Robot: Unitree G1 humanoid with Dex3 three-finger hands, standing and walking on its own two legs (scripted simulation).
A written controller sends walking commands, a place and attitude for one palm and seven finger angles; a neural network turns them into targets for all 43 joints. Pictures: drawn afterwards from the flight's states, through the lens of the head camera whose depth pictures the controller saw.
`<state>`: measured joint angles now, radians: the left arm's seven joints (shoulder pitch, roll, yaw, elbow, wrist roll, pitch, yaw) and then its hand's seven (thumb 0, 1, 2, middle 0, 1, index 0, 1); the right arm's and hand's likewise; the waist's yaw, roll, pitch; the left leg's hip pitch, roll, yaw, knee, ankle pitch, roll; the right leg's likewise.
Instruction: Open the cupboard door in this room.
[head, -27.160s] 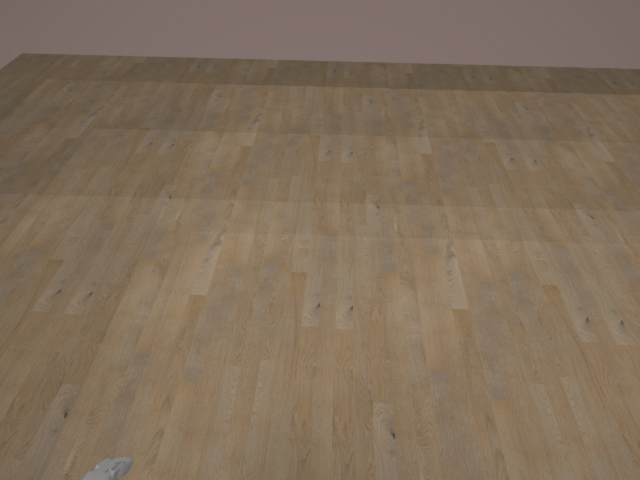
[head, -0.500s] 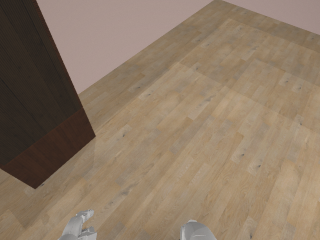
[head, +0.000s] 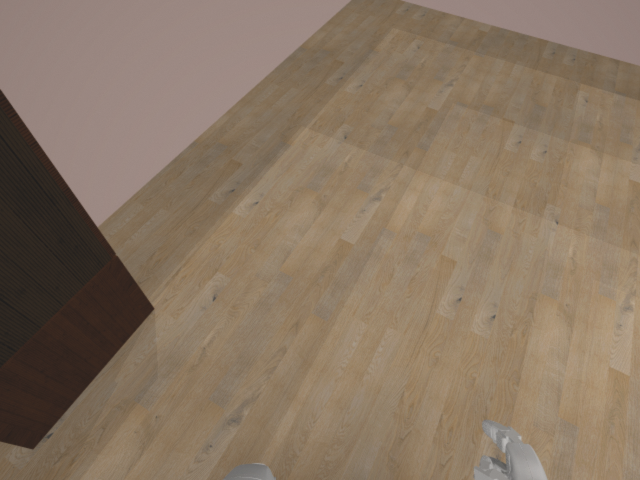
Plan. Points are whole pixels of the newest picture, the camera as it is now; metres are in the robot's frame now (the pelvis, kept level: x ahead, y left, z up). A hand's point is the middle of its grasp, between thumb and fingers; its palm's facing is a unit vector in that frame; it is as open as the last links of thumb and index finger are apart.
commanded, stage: walk to a spot facing it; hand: left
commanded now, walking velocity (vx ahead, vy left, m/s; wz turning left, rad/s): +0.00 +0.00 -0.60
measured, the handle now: out of the picture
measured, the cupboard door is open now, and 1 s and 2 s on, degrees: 0 0 0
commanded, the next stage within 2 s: turn to face it in 1.62 s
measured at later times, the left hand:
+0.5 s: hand (233, 430) +0.19 +0.14 -0.15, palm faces -0.34 -0.90 -0.28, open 7.4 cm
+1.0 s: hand (231, 460) +0.15 +0.14 -0.15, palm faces -0.48 -0.86 -0.20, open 7.4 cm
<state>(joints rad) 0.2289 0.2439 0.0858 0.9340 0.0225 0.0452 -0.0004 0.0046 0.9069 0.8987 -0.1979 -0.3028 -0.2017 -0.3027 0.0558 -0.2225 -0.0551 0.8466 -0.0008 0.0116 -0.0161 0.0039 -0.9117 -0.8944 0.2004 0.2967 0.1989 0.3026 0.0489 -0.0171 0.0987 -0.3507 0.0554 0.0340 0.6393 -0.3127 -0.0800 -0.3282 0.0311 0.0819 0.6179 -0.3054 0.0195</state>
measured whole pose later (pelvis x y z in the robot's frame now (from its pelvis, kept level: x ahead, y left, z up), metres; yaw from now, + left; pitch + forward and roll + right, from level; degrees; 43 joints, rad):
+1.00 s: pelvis +0.03 -0.02 +0.02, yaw -35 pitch +1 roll -1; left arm 0.30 0.21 0.06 0.97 0.02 0.00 -0.02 0.00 0.91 0.90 -0.20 -0.30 -0.20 -0.30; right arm 0.13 -0.24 -0.06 0.89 -0.01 0.03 0.01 0.01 -0.91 -0.89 0.20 0.30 0.20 0.30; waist 0.06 -0.01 0.05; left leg -0.38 0.04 0.02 0.74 -0.41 -0.08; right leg -0.23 0.08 0.12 0.44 -0.24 -0.03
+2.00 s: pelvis +0.18 -0.14 +0.01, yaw -59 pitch -1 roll +0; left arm 0.18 0.16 0.02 0.97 0.02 -0.02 0.01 0.00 0.91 0.90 -0.20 -0.30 -0.20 -0.30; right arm 0.21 -0.19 -0.04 0.99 0.00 0.03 0.00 0.00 -0.91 -0.89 0.20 0.30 0.20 0.30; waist -0.02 0.03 0.04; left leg -0.40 0.08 0.02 0.79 -0.34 -0.07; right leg -0.18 0.02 -0.09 0.52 -0.33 -0.06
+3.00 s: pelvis +0.10 -0.13 +0.01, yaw -23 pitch +0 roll +1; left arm 0.26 0.22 0.05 0.94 0.03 0.01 0.02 0.00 0.91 0.90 -0.20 -0.30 -0.20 -0.30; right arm 0.11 -0.26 -0.08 0.93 0.00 0.08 0.03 0.01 -0.91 -0.89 0.20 0.30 0.20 0.30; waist 0.04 -0.01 0.10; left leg -0.32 0.04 0.07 0.74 -0.43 -0.07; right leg -0.26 -0.19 -0.31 0.58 -0.29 0.01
